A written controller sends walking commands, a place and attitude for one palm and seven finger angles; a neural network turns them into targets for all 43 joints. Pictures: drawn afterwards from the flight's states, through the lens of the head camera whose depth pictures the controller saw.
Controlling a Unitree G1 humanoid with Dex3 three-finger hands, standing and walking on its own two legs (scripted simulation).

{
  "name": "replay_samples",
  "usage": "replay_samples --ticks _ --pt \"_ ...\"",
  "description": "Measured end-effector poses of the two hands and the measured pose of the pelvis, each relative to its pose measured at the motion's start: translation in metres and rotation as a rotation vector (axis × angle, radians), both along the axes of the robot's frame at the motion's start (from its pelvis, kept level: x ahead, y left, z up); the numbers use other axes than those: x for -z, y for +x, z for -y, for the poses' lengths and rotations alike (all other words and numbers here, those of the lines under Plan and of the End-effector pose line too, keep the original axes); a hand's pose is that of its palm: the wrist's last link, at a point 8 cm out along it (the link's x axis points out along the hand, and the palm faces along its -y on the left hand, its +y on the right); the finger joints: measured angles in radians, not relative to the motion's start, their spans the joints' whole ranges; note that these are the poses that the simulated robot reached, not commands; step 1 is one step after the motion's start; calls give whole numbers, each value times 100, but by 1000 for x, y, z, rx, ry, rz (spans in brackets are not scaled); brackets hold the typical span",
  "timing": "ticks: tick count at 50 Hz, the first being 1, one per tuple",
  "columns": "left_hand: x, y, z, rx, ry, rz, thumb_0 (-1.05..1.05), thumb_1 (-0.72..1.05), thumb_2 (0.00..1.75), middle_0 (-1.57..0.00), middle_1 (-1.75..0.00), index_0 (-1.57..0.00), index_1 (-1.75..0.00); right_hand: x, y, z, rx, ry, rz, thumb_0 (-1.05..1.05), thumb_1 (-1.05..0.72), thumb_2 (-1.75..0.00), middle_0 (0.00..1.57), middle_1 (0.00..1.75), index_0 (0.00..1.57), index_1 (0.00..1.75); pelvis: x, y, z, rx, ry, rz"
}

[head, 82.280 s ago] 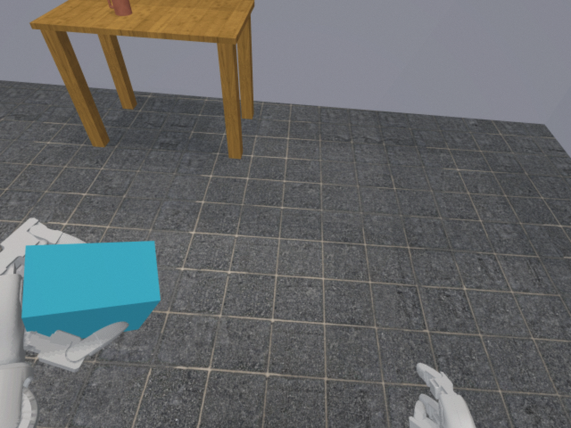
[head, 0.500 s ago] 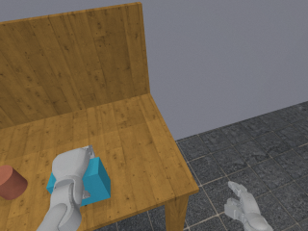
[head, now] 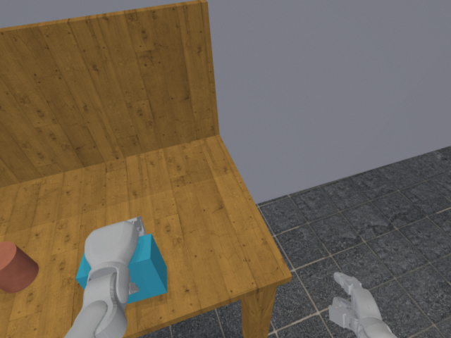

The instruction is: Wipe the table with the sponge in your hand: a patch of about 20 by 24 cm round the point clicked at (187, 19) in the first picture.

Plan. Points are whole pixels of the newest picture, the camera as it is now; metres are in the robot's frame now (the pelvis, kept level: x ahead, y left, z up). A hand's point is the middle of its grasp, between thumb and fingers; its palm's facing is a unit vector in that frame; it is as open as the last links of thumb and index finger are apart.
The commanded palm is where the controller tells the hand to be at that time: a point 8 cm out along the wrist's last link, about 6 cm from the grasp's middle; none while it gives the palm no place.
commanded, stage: lower the sponge onto the table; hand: left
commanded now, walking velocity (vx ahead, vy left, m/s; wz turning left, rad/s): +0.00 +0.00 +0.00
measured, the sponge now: (129, 277) +0.23 +0.24 -0.04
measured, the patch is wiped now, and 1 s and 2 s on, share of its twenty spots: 0.00 0.10 0.45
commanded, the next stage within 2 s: wipe forward along the first lane in 0.74 s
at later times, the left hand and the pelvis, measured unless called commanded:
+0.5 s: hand (124, 266) +0.23 +0.24 -0.01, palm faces -0.08 -0.12 -0.99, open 10.6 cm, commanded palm +0.21 +0.24 +0.05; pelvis -0.01 -0.01 +0.00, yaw +0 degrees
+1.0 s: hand (126, 266) +0.24 +0.24 -0.02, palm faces -0.10 -0.10 -0.99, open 10.6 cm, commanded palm +0.23 +0.25 +0.03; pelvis -0.01 -0.01 -0.01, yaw +1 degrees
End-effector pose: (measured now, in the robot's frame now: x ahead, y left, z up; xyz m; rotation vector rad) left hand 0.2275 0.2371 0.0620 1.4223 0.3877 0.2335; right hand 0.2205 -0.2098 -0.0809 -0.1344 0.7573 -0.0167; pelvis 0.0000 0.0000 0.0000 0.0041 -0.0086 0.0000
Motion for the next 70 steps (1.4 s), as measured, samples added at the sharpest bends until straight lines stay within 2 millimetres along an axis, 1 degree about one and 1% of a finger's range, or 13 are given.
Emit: replay_samples --ticks 8,15,29,47,53,58,64,70 --pt "7 -6 -3 -28 12 -14 0 -57 102 -70 -134 -73 -133 0 -4 7 12 -10 -3 1 -90 -90 20 30 20 30 1 -3 4 -1 0 5" --pt "12 -7 -2 -15 15 -24 0 -57 102 -70 -134 -73 -133 -1 -7 13 22 -18 8 1 -90 -90 20 30 20 30 1 -6 7 -4 -1 4" --pt "18 -10 -1 -15 32 -7 0 -57 102 -70 -134 -72 -134 6 -23 22 54 -18 -22 1 -90 -90 20 30 20 30 2 -9 8 3 0 -7" --pt "26 -6 -2 -15 36 -22 0 -58 102 -71 -133 -74 -133 13 -29 19 53 -19 -44 1 -90 -90 20 30 20 30 5 -13 7 -4 -1 -28" --pt "26 4 -4 -13 58 -24 0 -59 103 -73 -132 -75 -131 18 -34 18 51 -28 -63 1 -90 -90 20 30 20 30 7 -17 9 -14 -1 -41" --pt "24 16 -9 -19 80 -27 0 -60 103 -73 -131 -76 -130 24 -44 22 61 -32 -91 1 -90 -90 20 30 20 30 9 -20 12 -20 -1 -58" --pt "26 33 -12 -15 103 -56 0 -61 103 -74 -130 -77 -130 34 -62 32 89 -43 -136 1 -90 -90 20 30 20 30 12 -24 15 -23 -1 -84" --pt "28 49 -18 -4 118 -73 0 -61 103 -75 -130 -77 -130 46 -87 47 125 -63 -197 1 -90 -90 20 30 20 30 16 -26 18 -23 -3 -114"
